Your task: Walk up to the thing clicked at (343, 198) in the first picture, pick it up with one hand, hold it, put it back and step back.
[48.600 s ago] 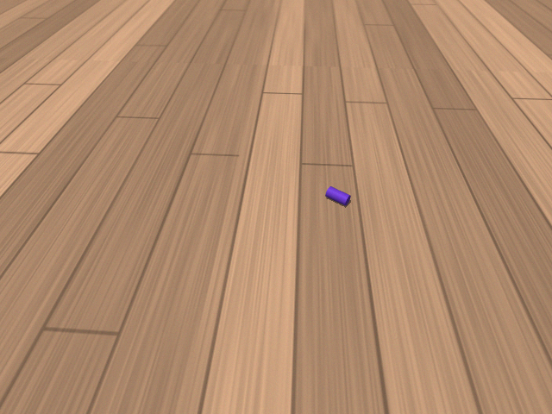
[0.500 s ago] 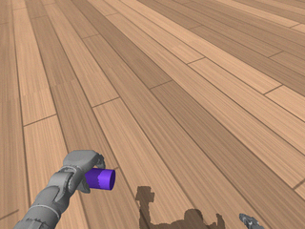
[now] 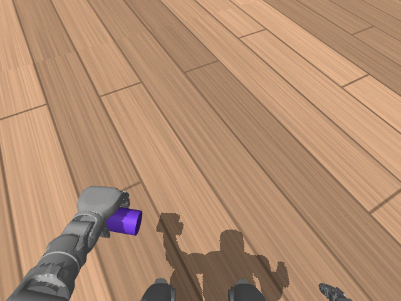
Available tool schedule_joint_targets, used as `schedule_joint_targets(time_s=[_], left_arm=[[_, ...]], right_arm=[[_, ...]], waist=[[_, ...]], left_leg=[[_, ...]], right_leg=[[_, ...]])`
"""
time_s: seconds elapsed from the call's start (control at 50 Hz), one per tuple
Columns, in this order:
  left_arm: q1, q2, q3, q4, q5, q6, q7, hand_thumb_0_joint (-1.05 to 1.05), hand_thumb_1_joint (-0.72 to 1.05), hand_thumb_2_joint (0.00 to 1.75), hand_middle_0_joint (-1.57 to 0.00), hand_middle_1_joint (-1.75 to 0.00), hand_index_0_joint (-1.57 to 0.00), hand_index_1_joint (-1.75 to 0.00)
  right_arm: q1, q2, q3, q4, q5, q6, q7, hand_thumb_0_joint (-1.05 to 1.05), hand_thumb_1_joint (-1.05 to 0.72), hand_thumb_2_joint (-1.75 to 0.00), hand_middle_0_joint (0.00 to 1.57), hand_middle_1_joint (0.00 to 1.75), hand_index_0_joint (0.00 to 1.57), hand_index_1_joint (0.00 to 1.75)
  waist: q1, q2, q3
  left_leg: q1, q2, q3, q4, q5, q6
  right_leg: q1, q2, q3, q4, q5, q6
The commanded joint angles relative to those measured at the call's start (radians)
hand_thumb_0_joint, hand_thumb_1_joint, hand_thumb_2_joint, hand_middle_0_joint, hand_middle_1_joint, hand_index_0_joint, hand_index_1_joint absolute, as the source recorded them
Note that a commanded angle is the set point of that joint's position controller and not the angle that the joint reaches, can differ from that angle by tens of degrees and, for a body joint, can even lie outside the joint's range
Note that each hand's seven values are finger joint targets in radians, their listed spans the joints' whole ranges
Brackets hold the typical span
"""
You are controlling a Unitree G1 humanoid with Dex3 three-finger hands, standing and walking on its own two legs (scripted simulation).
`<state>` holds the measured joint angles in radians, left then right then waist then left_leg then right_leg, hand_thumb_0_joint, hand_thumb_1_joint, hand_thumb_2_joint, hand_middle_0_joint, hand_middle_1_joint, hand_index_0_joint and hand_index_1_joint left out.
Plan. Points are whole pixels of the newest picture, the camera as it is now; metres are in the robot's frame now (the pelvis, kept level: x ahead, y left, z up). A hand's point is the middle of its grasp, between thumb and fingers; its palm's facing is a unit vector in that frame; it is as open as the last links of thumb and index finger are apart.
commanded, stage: crouch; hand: left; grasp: from above
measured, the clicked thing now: (115, 219) +0.33 +0.21 -0.14
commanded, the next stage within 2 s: lower in 1.40 s
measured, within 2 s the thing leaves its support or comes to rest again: neither
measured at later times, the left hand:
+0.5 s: hand (126, 230) +0.37 +0.24 -0.34, palm faces -0.47 +0.05 -0.88, open 8.6 cm
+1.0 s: hand (135, 230) +0.40 +0.24 -0.46, palm faces -0.46 +0.02 -0.89, open 8.7 cm
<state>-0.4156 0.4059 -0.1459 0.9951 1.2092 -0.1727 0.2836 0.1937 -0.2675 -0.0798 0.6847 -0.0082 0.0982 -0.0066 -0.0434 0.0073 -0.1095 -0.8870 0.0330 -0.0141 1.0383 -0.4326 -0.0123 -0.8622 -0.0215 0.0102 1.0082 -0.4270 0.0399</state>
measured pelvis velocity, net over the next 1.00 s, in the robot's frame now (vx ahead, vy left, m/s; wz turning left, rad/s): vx -0.05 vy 0.00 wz -0.07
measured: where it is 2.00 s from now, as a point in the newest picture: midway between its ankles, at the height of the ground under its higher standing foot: outside the picture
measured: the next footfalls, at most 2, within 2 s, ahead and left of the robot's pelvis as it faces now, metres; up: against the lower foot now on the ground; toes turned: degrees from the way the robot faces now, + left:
none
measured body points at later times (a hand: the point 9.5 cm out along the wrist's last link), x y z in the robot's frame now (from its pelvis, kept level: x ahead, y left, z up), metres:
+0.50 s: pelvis -0.05 +0.01 -0.20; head +0.14 +0.03 +0.21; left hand +0.39 +0.23 -0.29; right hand +0.00 -0.27 -0.32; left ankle +0.03 +0.12 -0.67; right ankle +0.03 -0.14 -0.67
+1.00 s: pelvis -0.05 +0.00 -0.29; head +0.18 +0.03 +0.09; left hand +0.42 +0.23 -0.41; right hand +0.00 -0.28 -0.41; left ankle +0.03 +0.12 -0.67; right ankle +0.03 -0.14 -0.67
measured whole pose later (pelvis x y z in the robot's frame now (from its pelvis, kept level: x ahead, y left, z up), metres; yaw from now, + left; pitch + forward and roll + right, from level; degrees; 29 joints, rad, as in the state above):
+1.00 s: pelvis -0.05 +0.00 -0.29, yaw -4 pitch +37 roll -6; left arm -0.82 0.61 0.08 1.30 1.29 -0.22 0.40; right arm 0.16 -0.26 -0.03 0.74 -0.13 -0.06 0.12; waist -0.19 0.02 -0.13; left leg -2.12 0.01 -0.12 2.16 -0.69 -0.02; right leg -2.06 0.00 -0.02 2.10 -0.69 0.05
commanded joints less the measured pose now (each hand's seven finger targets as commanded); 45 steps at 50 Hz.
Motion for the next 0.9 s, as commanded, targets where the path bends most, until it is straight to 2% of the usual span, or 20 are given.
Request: schedule_joint_targets(time_s=[0.0, 0.04, 0.1, 0.14, 0.2, 0.26, 0.3, 0.36, 0.44, 0.5, 0.54, 0.56, 0.58, 0.62, 0.68, 0.72, 0.74, 0.78, 0.8, 0.88], left_arm=[[-0.431, 0.186, 0.067, -0.111, 0.019, 0.017, 0.109, 0.00, 0.83, 0.54, -1.17, -0.46, -1.19, -0.45], [-0.432, 0.214, 0.092, -0.068, 0.017, 0.026, 0.126, 0.00, 0.82, 0.56, -1.16, -0.47, -1.18, -0.45], [-0.519, 0.236, 0.107, -0.072, 0.016, 0.035, 0.143, 0.00, 0.79, 0.58, -1.15, -0.43, -1.16, -0.43], [-0.495, 0.232, 0.111, -0.034, 0.017, 0.046, 0.146, 0.00, 0.78, 0.54, -1.13, -0.45, -1.14, -0.43], [-0.509, 0.314, 0.167, -0.017, 0.024, 0.059, 0.145, 0.00, 0.78, 0.60, -1.14, -0.45, -1.15, -0.45], [-0.536, 0.291, 0.154, 0.013, 0.019, 0.058, 0.128, 0.00, 0.83, 0.65, -1.17, -0.50, -1.18, -0.49], [-0.598, 0.343, 0.176, 0.011, 0.025, 0.043, 0.122, 0.00, 0.83, 0.66, -1.17, -0.51, -1.18, -0.50], [-0.609, 0.337, 0.173, 0.046, 0.013, 0.018, 0.115, 0.00, 0.88, 0.62, -1.20, -0.49, -1.21, -0.47], [-0.659, 0.359, 0.191, 0.054, 0.013, -0.014, 0.122, 0.00, 0.85, 0.68, -1.18, -0.51, -1.19, -0.50], [-0.698, 0.355, 0.182, 0.065, 0.032, -0.036, 0.136, 0.00, 0.83, 0.67, -1.18, -0.49, -1.18, -0.49], [-0.710, 0.372, 0.194, 0.072, 0.043, -0.044, 0.149, 0.00, 0.81, 0.67, -1.16, -0.48, -1.17, -0.48], [-0.737, 0.417, 0.219, 0.043, 0.048, -0.051, 0.160, 0.00, 0.79, 0.65, -1.15, -0.47, -1.16, -0.47], [-0.702, 0.398, 0.215, 0.105, 0.064, -0.045, 0.166, 0.00, 0.78, 0.69, -1.16, -0.46, -1.15, -0.47], [-0.805, 0.422, 0.223, 0.016, 0.071, -0.058, 0.181, 0.00, 0.77, 0.66, -1.14, -0.47, -1.14, -0.47], [-0.711, 0.393, 0.223, 0.114, 0.076, -0.044, 0.192, 0.00, 0.76, 0.65, -1.14, -0.46, -1.14, -0.46], [-0.709, 0.438, 0.258, 0.120, 0.088, -0.040, 0.199, 0.00, 0.75, 0.70, -1.14, -0.47, -1.13, -0.48], [-0.704, 0.409, 0.236, 0.160, 0.081, -0.031, 0.197, 0.00, 0.74, 0.67, -1.13, -0.46, -1.12, -0.47], [-0.743, 0.455, 0.261, 0.120, 0.086, -0.031, 0.198, 0.00, 0.74, 0.69, -1.12, -0.46, -1.12, -0.47], [-0.718, 0.461, 0.263, 0.140, 0.088, -0.028, 0.196, 0.00, 0.75, 0.68, -1.14, -0.46, -1.13, -0.47], [-0.708, 0.455, 0.262, 0.145, 0.064, -0.033, 0.173, 0.00, 0.77, 0.70, -1.14, -0.50, -1.14, -0.50]], right_arm=[[0.074, -0.159, -0.059, -0.049, -0.018, -0.042, -0.012, 0.00, -0.90, -0.90, 0.20, 0.30, 0.20, 0.30], [0.087, -0.168, -0.062, -0.039, -0.022, -0.055, -0.018, 0.00, -0.90, -0.90, 0.20, 0.30, 0.20, 0.30], [0.105, -0.172, -0.066, -0.024, -0.032, -0.074, -0.028, 0.00, -0.90, -0.90, 0.20, 0.30, 0.20, 0.30], [0.108, -0.170, -0.063, -0.016, -0.039, -0.084, -0.030, 0.00, -0.90, -0.90, 0.20, 0.30, 0.20, 0.30], [0.116, -0.179, -0.062, -0.016, -0.045, -0.096, -0.030, 0.00, -0.90, -0.90, 0.20, 0.30, 0.20, 0.30], [0.118, -0.176, -0.059, -0.013, -0.056, -0.110, -0.023, 0.00, -0.90, -0.90, 0.20, 0.30, 0.20, 0.30], [0.119, -0.186, -0.059, -0.012, -0.057, -0.119, -0.021, 0.00, -0.90, -0.90, 0.20, 0.30, 0.20, 0.30], [0.124, -0.183, -0.052, -0.005, -0.063, -0.133, -0.010, 0.00, -0.90, -0.90, 0.20, 0.30, 0.20, 0.30], [0.145, -0.191, -0.041, 0.014, -0.073, -0.153, 0.010, 0.00, -0.90, -0.90, 0.20, 0.30, 0.20, 0.30], [0.156, -0.189, -0.036, 0.035, -0.082, -0.163, 0.023, 0.00, -0.90, -0.90, 0.20, 0.30, 0.20, 0.30], [0.164, -0.193, -0.030, 0.038, -0.089, -0.167, 0.034, 0.00, -0.90, -0.90, 0.20, 0.30, 0.20, 0.30], [0.168, -0.197, -0.033, 0.044, -0.089, -0.167, 0.037, 0.00, -0.90, -0.90, 0.20, 0.30, 0.20, 0.30], [0.169, -0.202, -0.030, 0.043, -0.094, -0.169, 0.042, 0.00, -0.90, -0.90, 0.20, 0.30, 0.20, 0.30], [0.183, -0.202, -0.031, 0.059, -0.102, -0.171, 0.053, 0.00, -0.90, -0.90, 0.20, 0.30, 0.20, 0.30], [0.180, -0.197, -0.027, 0.050, -0.110, -0.175, 0.069, 0.00, -0.91, -0.90, 0.20, 0.30, 0.20, 0.30], [0.190, -0.208, -0.028, 0.057, -0.116, -0.174, 0.080, 0.00, -0.91, -0.90, 0.20, 0.30, 0.20, 0.30], [0.172, -0.204, -0.027, 0.041, -0.114, -0.176, 0.083, 0.00, -0.91, -0.90, 0.20, 0.30, 0.20, 0.30], [0.181, -0.210, -0.031, 0.050, -0.117, -0.170, 0.089, 0.00, -0.91, -0.90, 0.20, 0.30, 0.20, 0.30], [0.175, -0.202, -0.027, 0.041, -0.115, -0.168, 0.094, 0.00, -0.91, -0.90, 0.20, 0.30, 0.20, 0.30], [0.182, -0.199, -0.024, 0.043, -0.119, -0.169, 0.108, 0.00, -0.91, -0.90, 0.20, 0.30, 0.20, 0.30]], waist=[[-0.044, 0.080, -0.430], [-0.037, 0.091, -0.460], [-0.057, 0.120, -0.560], [-0.062, 0.109, -0.576], [-0.055, 0.099, -0.635], [-0.074, 0.118, -0.632], [-0.084, 0.145, -0.647], [-0.100, 0.127, -0.637], [-0.125, 0.149, -0.680], [-0.136, 0.174, -0.698], [-0.137, 0.199, -0.718], [-0.128, 0.212, -0.738], [-0.133, 0.231, -0.733], [-0.137, 0.296, -0.772], [-0.141, 0.257, -0.755], [-0.132, 0.296, -0.749], [-0.139, 0.294, -0.737], [-0.142, 0.257, -0.754], [-0.128, 0.264, -0.750], [-0.149, 0.199, -0.728]], left_leg=[[0.109, -0.041, 0.013, 0.072, 0.182, 0.018], [0.043, -0.036, -0.003, 0.129, 0.151, 0.019], [-0.035, -0.031, -0.015, 0.222, 0.118, 0.023], [-0.115, -0.031, -0.021, 0.280, 0.107, 0.030], [-0.214, -0.037, -0.014, 0.350, 0.080, 0.031], [-0.277, -0.035, -0.035, 0.393, -0.005, 0.025], [-0.309, -0.035, -0.051, 0.419, -0.074, 0.019], [-0.403, -0.041, -0.045, 0.482, -0.169, 0.026], [-0.453, -0.043, -0.059, 0.565, -0.153, 0.024], [-0.490, -0.045, -0.050, 0.627, -0.137, 0.024], [-0.494, -0.046, -0.048, 0.661, -0.108, 0.020], [-0.493, -0.044, -0.045, 0.675, -0.099, 0.019], [-0.485, -0.043, -0.056, 0.680, -0.081, 0.011], [-0.445, -0.037, -0.061, 0.705, -0.029, 0.004], [-0.491, -0.040, -0.042, 0.769, 0.020, 0.012], [-0.491, -0.038, -0.042, 0.780, 0.035, 0.008], [-0.524, -0.038, -0.031, 0.796, 0.023, 0.013], [-0.571, -0.041, -0.022, 0.826, 0.007, 0.023], [-0.598, -0.045, -0.011, 0.834, -0.002, 0.025], [-0.674, -0.044, -0.004, 0.889, -0.015, 0.039]], right_leg=[[-0.114, 0.038, -0.038, 0.051, 0.160, -0.060], [-0.206, 0.039, -0.046, 0.126, 0.124, -0.064], [-0.305, 0.040, -0.050, 0.233, 0.098, -0.067], [-0.354, 0.035, -0.053, 0.288, 0.090, -0.062], [-0.397, 0.033, -0.048, 0.359, 0.068, -0.064], [-0.509, 0.031, -0.063, 0.424, -0.013, -0.064], [-0.583, 0.031, -0.068, 0.470, -0.073, -0.069], [-0.638, 0.031, -0.070, 0.506, -0.142, -0.070], [-0.728, 0.024, -0.082, 0.587, -0.131, -0.070], [-0.778, 0.025, -0.087, 0.634, -0.113, -0.071], [-0.803, 0.021, -0.088, 0.673, -0.092, -0.072], [-0.811, 0.026, -0.092, 0.687, -0.087, -0.075], [-0.839, 0.019, -0.095, 0.715, -0.079, -0.075], [-0.872, 0.019, -0.101, 0.755, -0.046, -0.079], [-0.870, 0.020, -0.100, 0.780, 0.002, -0.072], [-0.892, 0.018, -0.103, 0.806, 0.006, -0.075], [-0.895, 0.023, -0.102, 0.809, 0.007, -0.075], [-0.873, 0.029, -0.104, 0.814, 0.012, -0.071], [-0.860, 0.034, -0.101, 0.821, 0.008, -0.074], [-0.826, 0.036, -0.100, 0.835, 0.020, -0.059]])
